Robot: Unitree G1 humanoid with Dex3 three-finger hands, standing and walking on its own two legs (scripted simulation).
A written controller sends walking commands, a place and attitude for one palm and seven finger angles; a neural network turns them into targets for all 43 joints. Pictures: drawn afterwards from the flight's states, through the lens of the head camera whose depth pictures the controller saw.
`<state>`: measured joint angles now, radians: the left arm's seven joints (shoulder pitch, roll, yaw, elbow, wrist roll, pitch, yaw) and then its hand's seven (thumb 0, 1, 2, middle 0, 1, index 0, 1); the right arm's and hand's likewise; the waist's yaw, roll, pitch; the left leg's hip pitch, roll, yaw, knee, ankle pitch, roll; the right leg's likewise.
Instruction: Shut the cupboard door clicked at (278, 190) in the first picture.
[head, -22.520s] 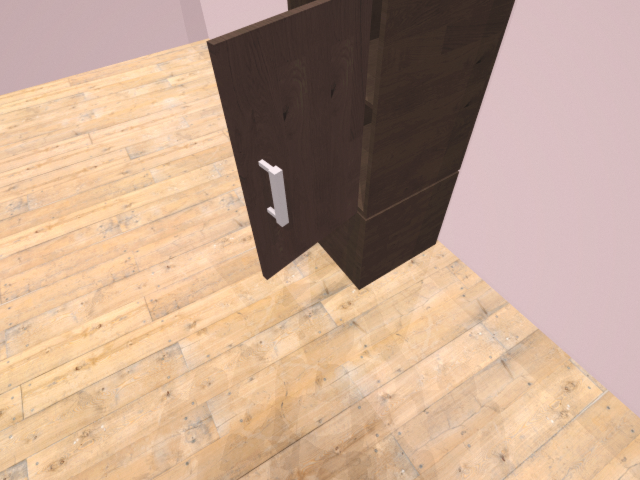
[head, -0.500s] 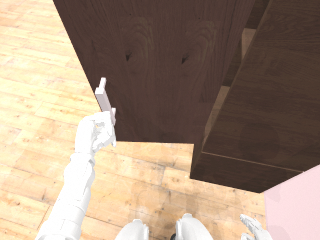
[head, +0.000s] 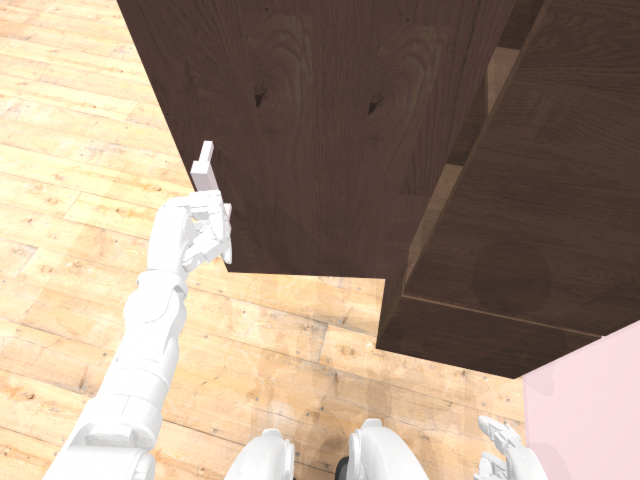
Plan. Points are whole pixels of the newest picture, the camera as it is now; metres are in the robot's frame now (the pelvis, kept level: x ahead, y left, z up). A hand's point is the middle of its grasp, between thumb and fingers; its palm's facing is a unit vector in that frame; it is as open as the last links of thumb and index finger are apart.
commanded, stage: push the door shut along its arc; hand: left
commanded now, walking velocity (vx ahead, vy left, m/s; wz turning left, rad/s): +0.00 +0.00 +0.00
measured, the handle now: (216, 193) +0.47 +0.15 +0.04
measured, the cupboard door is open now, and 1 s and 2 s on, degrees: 100 75 62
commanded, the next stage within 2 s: pull the fist back off the door in 1.62 s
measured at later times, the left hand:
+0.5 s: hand (241, 199) +0.47 +0.11 +0.04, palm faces -0.23 -0.97 -0.05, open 3.1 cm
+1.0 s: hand (276, 166) +0.53 +0.07 +0.03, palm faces -0.36 -0.93 -0.06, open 3.1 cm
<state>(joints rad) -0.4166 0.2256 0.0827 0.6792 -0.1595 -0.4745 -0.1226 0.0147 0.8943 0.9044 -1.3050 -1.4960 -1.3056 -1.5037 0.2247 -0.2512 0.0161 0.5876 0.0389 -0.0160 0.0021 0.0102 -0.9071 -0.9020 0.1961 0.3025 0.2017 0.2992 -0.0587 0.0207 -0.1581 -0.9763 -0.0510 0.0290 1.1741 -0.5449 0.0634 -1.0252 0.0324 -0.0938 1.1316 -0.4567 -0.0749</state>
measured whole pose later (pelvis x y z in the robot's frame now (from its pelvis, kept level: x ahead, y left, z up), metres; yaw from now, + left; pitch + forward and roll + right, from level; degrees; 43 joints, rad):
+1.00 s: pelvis +0.00 +0.01 -0.02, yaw -2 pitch +28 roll -3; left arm -1.05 0.40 0.16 1.20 -0.07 -0.38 -0.30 0.01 0.90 0.90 -1.30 -1.50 -1.30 -1.50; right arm 0.36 -0.27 0.04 0.62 0.01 0.04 0.03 0.01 -0.91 -0.90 0.20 0.30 0.20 0.30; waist -0.21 0.05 -0.14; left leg -1.19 -0.03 0.03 1.28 -0.58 0.08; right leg -1.23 0.05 -0.11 1.20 -0.46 -0.06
